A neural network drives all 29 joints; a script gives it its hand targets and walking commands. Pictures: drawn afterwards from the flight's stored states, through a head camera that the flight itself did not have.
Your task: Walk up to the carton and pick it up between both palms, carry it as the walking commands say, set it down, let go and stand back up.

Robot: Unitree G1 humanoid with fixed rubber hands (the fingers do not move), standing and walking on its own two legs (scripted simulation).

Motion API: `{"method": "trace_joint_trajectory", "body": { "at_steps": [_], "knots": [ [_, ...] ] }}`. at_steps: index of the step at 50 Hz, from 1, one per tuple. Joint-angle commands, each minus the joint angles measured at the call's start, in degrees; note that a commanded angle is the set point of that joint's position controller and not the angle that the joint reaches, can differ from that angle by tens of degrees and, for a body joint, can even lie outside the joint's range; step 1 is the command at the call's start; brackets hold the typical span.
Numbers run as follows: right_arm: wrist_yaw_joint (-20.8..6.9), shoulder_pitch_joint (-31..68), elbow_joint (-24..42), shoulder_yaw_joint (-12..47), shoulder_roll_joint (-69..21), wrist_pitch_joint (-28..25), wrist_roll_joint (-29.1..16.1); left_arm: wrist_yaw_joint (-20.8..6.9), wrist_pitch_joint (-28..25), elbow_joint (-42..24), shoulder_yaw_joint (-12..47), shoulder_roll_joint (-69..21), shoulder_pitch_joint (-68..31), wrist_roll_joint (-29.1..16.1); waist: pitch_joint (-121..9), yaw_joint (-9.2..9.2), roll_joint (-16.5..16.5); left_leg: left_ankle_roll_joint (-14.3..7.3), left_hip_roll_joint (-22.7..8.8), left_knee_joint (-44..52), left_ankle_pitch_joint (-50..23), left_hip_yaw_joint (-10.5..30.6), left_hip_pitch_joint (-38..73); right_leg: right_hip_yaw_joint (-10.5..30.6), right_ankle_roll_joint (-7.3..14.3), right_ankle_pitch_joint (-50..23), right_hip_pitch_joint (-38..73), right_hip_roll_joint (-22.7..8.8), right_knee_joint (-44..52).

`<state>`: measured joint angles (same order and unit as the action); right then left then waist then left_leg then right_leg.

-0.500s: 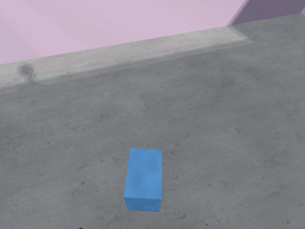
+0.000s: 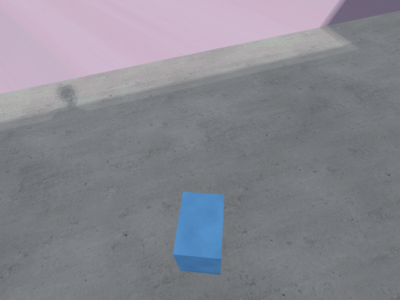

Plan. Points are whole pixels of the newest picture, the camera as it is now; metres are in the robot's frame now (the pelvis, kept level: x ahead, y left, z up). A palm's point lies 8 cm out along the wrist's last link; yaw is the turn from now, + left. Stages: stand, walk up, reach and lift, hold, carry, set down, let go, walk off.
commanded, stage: walk up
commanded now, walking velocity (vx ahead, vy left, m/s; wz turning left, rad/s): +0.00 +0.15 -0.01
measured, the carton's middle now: (201, 233) +0.48 +0.05 -0.65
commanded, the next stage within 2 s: stand in 1.58 s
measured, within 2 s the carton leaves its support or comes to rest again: neither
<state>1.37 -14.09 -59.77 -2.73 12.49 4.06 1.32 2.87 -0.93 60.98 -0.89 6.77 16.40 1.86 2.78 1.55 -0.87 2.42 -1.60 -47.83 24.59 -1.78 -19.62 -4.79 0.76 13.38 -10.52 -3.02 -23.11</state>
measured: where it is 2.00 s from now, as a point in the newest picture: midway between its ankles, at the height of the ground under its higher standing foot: outside the picture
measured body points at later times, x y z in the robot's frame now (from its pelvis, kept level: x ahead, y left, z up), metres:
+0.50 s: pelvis +0.01 +0.07 +0.00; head +0.03 +0.08 +0.45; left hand -0.01 +0.29 -0.17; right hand +0.02 -0.15 -0.16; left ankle -0.01 +0.19 -0.75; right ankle -0.01 -0.10 -0.75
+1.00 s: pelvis +0.08 +0.06 -0.01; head +0.10 +0.07 +0.44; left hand +0.04 +0.25 -0.18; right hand +0.08 -0.16 -0.17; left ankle +0.09 +0.16 -0.75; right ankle +0.02 -0.08 -0.75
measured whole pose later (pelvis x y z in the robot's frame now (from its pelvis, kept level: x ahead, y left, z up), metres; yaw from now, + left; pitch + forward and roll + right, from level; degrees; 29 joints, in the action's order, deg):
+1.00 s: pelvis +0.08 +0.06 -0.01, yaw -1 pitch -1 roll +0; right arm 1.8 -16.9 -62.7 -0.8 7.3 -0.3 0.7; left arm 2.3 -0.3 65.6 0.0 5.3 20.1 0.6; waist 2.7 0.6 1.1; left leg -1.4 -1.9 -30.5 16.0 -6.8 -13.3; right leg -6.9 -2.9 19.8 -5.3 -4.9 -27.0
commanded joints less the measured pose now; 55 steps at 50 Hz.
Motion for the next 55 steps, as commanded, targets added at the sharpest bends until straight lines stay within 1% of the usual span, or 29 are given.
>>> {"method": "trace_joint_trajectory", "body": {
  "at_steps": [1, 2, 3, 5, 6, 8, 9, 12, 17, 20, 22, 25, 26, 27, 28, 29, 31, 33, 34, 35, 36, 37, 38, 39, 42, 45, 48, 49, 55],
  "knots": [
    [0.09, 1.61, 2.75, -0.40, 2.40, -0.40, -0.20, 0.94, -0.42, -2.23, -2.65, 12.40, 3.06, 0.42, -0.39, 0.77, 7.06, 1.37, -1.84, 3.11, -0.51, 2.47, -5.82, 14.76, 7.90, -19.88, 4.50, -16.61, 6.95],
    [-0.15, 1.77, 2.82, -0.22, 0.71, -0.46, -0.05, 0.62, -0.70, -1.09, -2.73, 10.86, 4.97, 0.62, -1.65, 1.58, 10.21, 1.28, -1.84, 5.78, -1.93, 1.61, -4.85, 13.23, 7.58, -23.42, 6.00, -15.61, 5.38],
    [-0.54, -0.79, 1.84, 0.72, -0.10, -2.13, -0.72, 0.13, -0.43, 0.19, -1.31, 6.97, 4.64, -0.16, -3.99, -1.18, 19.55, 0.39, -1.13, 13.05, -3.73, -0.32, 3.89, 4.68, 5.43, -16.59, 2.62, -7.51, 4.76],
    [-0.65, -4.07, -0.16, 0.27, -0.35, -3.08, -0.52, -0.80, -0.03, 1.63, -1.34, 7.95, 6.90, -0.66, -2.04, -2.06, 10.89, 0.36, 0.83, 24.18, -18.17, -5.64, 11.31, 2.25, 2.87, -14.54, -2.20, -5.85, 2.24],
    [-0.20, -5.50, -0.84, -0.23, 2.19, -3.67, -0.33, -0.98, 0.51, 1.82, -1.36, 7.81, 4.99, -1.08, -2.90, -3.48, 9.45, -0.26, -1.73, 25.89, -21.10, -3.17, 15.67, 3.08, 2.11, -11.56, -5.04, -5.03, 0.80],
    [-0.18, -5.72, -0.43, -0.48, 7.48, -4.59, -0.30, -1.46, 0.85, 0.74, -0.67, 4.34, 6.83, -1.45, -2.62, -2.03, -6.01, -2.94, -12.79, 30.47, -23.95, 7.23, 13.50, 0.14, -1.82, 4.89, -4.79, -1.37, -1.59],
    [0.19, -5.44, -1.78, 0.15, 5.85, -4.44, -0.12, -1.29, 1.40, 1.63, -1.08, 4.46, 9.27, -1.38, -1.89, -0.97, -5.27, -5.13, -14.82, 30.95, -26.30, 8.77, 13.48, 0.55, -1.93, 7.65, -3.82, 0.11, -3.77],
    [0.24, -1.17, -0.85, 0.74, 3.86, -4.59, -0.19, -1.56, 1.93, 1.63, -1.06, 5.48, 4.29, -1.76, 3.89, -1.94, -12.88, -5.32, -10.80, 30.21, -23.10, 6.31, 6.56, 1.40, -2.49, 0.12, -1.71, -1.15, -1.49],
    [0.79, -3.10, -2.00, 1.48, 1.96, -4.72, -0.71, -1.16, 1.29, 4.37, -0.47, 5.96, 5.42, -1.08, 3.62, -1.44, 1.87, -2.76, -6.67, 29.09, -23.67, 3.25, 9.03, 2.63, -1.86, -10.81, 3.81, -3.61, 4.49],
    [0.65, -3.88, -2.62, 1.27, 1.39, -5.24, -0.75, -1.08, 1.29, 4.18, -0.59, 5.14, 6.46, -1.30, 2.65, -1.85, -3.94, -3.04, -6.34, 29.20, -24.06, 1.50, 11.85, 3.06, -1.90, -7.59, 1.93, -3.87, 3.88],
    [0.53, -5.19, -4.02, 1.90, -0.28, -5.47, -0.87, -0.96, 1.11, 5.25, -0.56, 5.22, 6.70, -0.99, 0.92, -1.21, 0.42, -3.79, -6.37, 29.43, -26.50, 2.29, 10.39, 2.46, -1.81, -9.09, 6.62, -4.49, 4.27],
    [0.80, -4.75, -4.56, 2.09, -0.52, -5.74, -0.89, -0.73, 1.22, 5.59, -0.88, 6.68, 7.53, -1.54, 1.02, -0.51, -2.74, -3.19, -6.04, 30.47, -24.39, 2.06, 11.42, 2.63, -2.17, -10.11, 5.53, -5.27, 4.41],
    [0.98, -5.87, -4.49, 0.85, 0.66, -5.29, -1.36, -0.65, 1.23, 5.39, -1.59, 4.52, 9.24, -2.44, 2.09, -0.24, -0.89, -2.27, -7.41, 29.91, -20.21, 1.13, 11.18, 1.67, -2.03, -8.06, 4.30, -4.74, 2.98],
    [0.52, -8.61, -4.68, -0.41, 5.31, -4.37, -1.24, -2.38, 1.13, 4.10, -1.73, 6.85, 7.85, -1.11, -0.25, -1.52, -4.62, -2.91, -5.85, 31.18, 11.92, -0.56, 10.06, 3.67, -0.01, 17.18, 1.94, -3.35, 0.55],
    [0.04, -9.01, -3.71, -0.87, 4.76, -4.47, -0.46, -2.30, 1.75, 2.79, -2.18, 7.55, 4.22, -1.47, 4.43, -4.06, -0.13, -4.60, -10.62, 35.20, 22.19, 6.81, 9.78, 0.99, -0.67, 22.71, -7.44, -1.07, -3.73],
    [0.31, -14.03, -5.85, -1.29, 4.13, -3.89, -0.19, -2.77, 1.79, -0.12, -1.62, 4.53, 0.36, -0.62, 8.79, -5.40, -7.10, -6.07, -12.82, 38.37, 28.20, 10.61, 8.60, -0.37, -1.47, 21.94, -13.13, 0.20, -9.41],
    [0.42, -9.31, -4.86, -1.69, 6.09, -4.30, -0.67, -3.41, 0.84, -0.58, -1.14, 4.36, 1.39, 0.18, 10.25, -2.96, -12.06, -7.54, -15.09, 38.69, 20.27, 9.46, 5.58, -0.77, -1.59, 9.57, -10.45, -0.84, -11.85],
    [0.60, -11.45, -5.84, -0.63, 4.58, -5.14, -0.72, -3.13, -0.66, 2.00, -1.02, 4.13, 5.90, -0.46, 5.30, -2.05, -3.50, -6.54, -13.87, 36.35, 13.03, 5.68, 2.30, -0.99, -1.36, 7.67, -4.56, -0.27, -8.98],
    [0.38, -7.86, -5.76, -0.34, 2.94, -4.71, -0.98, -2.62, -1.57, 1.79, -1.07, 4.39, 8.87, -0.47, 5.26, 2.19, -4.46, -5.51, -8.02, 29.74, 11.28, 1.41, -4.59, -1.29, -0.46, 8.44, 5.93, -0.16, -3.19],
    [0.09, -5.69, -3.43, 0.26, 1.45, -4.71, -0.97, -2.27, -2.36, 4.22, -0.41, 4.14, 13.04, -0.16, 3.94, 3.08, 1.54, -3.74, -5.35, 22.57, 4.60, -2.19, -10.42, 3.66, 0.28, 7.19, 12.56, -4.48, 2.01],
    [-0.67, -3.64, -1.99, 0.64, -1.24, -4.75, -1.32, -1.62, -2.79, 4.90, -1.25, 8.51, 18.89, 0.36, 3.13, 7.12, 11.43, -1.39, 0.53, 6.77, 1.46, -8.09, -18.55, 19.57, 2.22, 15.23, 18.54, -16.21, 11.17],
    [-0.03, -3.41, -2.15, 1.32, -3.71, -4.48, -1.14, -0.06, -1.93, 4.77, -0.61, 9.29, 14.39, -0.30, 6.97, 1.37, 16.66, -2.16, -1.24, 3.10, 6.19, -1.15, -7.62, 19.75, 7.04, -33.17, 5.22, -19.46, 8.99],
    [0.94, -6.59, -2.33, 1.18, -2.69, -3.48, -1.05, 0.12, -2.52, 4.52, -0.80, 8.87, 13.70, 0.44, 3.84, 1.80, 10.73, -0.65, -0.20, -0.56, 8.76, -1.71, -5.68, 17.97, 10.85, -55.15, 6.46, -20.30, 2.52],
    [1.18, -8.32, -2.56, 1.32, -2.73, -3.51, -0.88, 0.26, -2.57, 3.58, -0.94, 8.58, 12.39, 0.41, 1.46, 0.81, 8.93, -0.68, -1.41, -5.03, 8.45, -0.81, -5.83, 13.85, 10.76, -57.41, 8.04, -20.44, 2.62],
    [0.28, -10.43, -4.21, 2.01, -4.32, -4.08, -1.18, 0.25, -0.78, 1.43, -0.10, 5.27, 6.33, -1.66, 2.16, -2.38, 14.34, -1.68, -1.99, 10.86, -4.07, -2.23, 1.54, 2.88, 4.07, -43.59, 4.77, -10.64, 1.26],
    [0.25, -13.19, -3.33, 0.42, 0.15, -4.01, -0.72, -0.22, -0.99, 3.33, -0.38, 7.01, 5.54, -0.64, 0.44, -4.31, 6.94, -1.82, -1.68, 23.18, -21.67, -4.35, 9.84, 1.09, 1.86, -32.83, 2.50, -10.07, -1.01],
    [0.85, -9.73, -2.52, 1.25, 0.01, -4.68, -0.39, -0.21, 0.82, 4.13, 0.05, 2.11, 8.55, -1.42, 1.33, -1.66, -4.22, -5.10, -10.26, 26.66, -29.33, 4.95, 9.89, -0.28, -2.08, 2.34, -0.88, -2.69, -0.51],
    [0.62, -9.82, -2.61, 1.64, 0.28, -4.77, -0.61, -0.30, 1.14, 4.22, -0.15, 2.62, 9.54, -1.19, 3.80, -1.74, -8.48, -5.22, -10.11, 27.13, -32.80, 6.04, 8.89, 0.31, -2.16, 1.36, 1.13, -2.94, 0.21],
    [1.58, -7.57, -3.49, 2.12, -1.75, -6.16, -1.24, -0.29, 0.25, 6.22, -0.37, 3.41, 8.41, -1.22, -3.25, -1.58, -1.60, -4.94, -7.80, 25.65, -39.45, 4.08, 14.24, 1.73, -2.74, -9.55, 6.28, -5.02, 4.37]
  ]
}}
